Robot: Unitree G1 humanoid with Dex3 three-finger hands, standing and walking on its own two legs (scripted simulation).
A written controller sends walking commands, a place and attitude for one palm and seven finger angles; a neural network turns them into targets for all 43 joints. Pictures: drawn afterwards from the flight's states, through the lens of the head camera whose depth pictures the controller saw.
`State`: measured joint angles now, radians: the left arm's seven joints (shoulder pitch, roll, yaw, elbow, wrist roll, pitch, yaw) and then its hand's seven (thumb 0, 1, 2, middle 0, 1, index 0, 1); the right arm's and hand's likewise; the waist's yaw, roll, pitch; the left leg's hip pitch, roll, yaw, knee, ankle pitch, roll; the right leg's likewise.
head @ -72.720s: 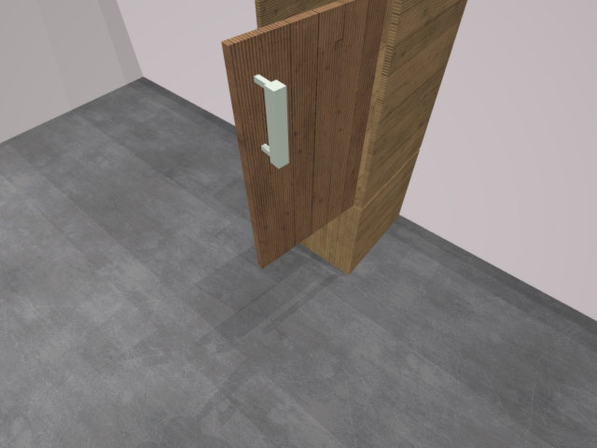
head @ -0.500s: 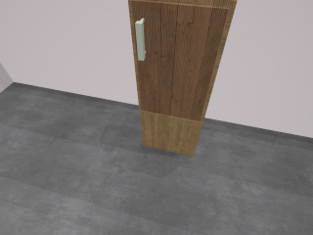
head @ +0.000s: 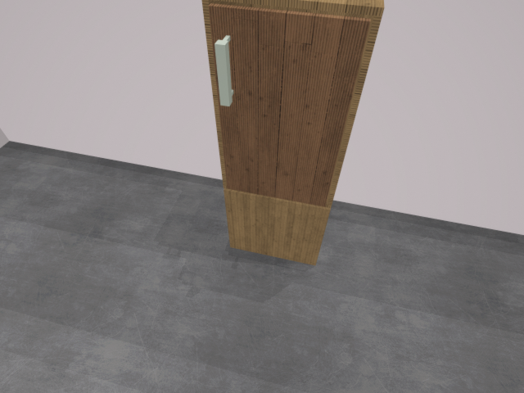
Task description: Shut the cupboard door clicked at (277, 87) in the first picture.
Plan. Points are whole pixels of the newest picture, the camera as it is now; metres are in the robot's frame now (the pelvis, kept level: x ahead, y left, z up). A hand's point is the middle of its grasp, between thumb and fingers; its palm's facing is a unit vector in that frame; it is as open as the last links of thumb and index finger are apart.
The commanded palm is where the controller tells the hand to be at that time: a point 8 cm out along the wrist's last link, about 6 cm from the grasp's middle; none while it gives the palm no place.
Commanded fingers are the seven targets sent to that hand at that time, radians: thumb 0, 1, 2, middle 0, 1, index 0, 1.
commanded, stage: look to check the result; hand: left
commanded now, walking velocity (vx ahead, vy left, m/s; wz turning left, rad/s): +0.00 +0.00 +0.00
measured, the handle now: (226, 71) +0.80 +0.13 +0.11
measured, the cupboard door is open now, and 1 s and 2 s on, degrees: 0 0 0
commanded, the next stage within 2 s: stand and wait in 0.50 s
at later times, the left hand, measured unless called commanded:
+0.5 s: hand out of the picture +0.00 +0.17 -0.17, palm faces +0.02 -0.98 -0.20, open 7.4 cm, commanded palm none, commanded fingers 0.00 0.90 0.90 -0.20 -0.30 -0.20 -0.30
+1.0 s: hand out of the picture +0.02 +0.17 -0.17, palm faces +0.02 -0.98 -0.20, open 7.4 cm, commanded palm none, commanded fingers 0.00 0.90 0.90 -0.20 -0.30 -0.20 -0.30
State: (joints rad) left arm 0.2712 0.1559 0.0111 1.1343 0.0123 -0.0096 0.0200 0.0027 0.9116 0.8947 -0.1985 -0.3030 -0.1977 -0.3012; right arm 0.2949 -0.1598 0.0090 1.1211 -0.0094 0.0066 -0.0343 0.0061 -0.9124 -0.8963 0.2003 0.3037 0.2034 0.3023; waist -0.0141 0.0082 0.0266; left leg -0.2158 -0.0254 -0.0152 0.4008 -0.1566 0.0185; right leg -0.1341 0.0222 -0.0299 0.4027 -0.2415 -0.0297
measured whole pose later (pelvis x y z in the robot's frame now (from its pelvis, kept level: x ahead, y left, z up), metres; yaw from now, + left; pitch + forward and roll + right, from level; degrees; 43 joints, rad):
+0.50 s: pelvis +0.01 +0.00 +0.00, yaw +0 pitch -2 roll +0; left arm 0.29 0.16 0.01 1.15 0.01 -0.01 0.02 0.00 0.91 0.89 -0.20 -0.30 -0.20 -0.30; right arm 0.25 -0.17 0.01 1.12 -0.01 0.01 -0.04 0.01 -0.91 -0.90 0.20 0.30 0.20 0.30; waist 0.00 0.01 0.04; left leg -0.19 -0.02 -0.01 0.38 -0.17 0.01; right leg -0.10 0.03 -0.02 0.37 -0.25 -0.03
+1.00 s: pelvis +0.02 -0.01 +0.00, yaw +0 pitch -2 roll +0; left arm 0.29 0.16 0.01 1.14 0.01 -0.01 0.03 0.00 0.91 0.89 -0.20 -0.30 -0.20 -0.30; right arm 0.27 -0.17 0.02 1.13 -0.01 0.01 -0.04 0.01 -0.91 -0.90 0.20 0.30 0.20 0.30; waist -0.01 0.01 0.04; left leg -0.16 -0.01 -0.01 0.38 -0.18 0.01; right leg -0.07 0.03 -0.02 0.36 -0.25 -0.04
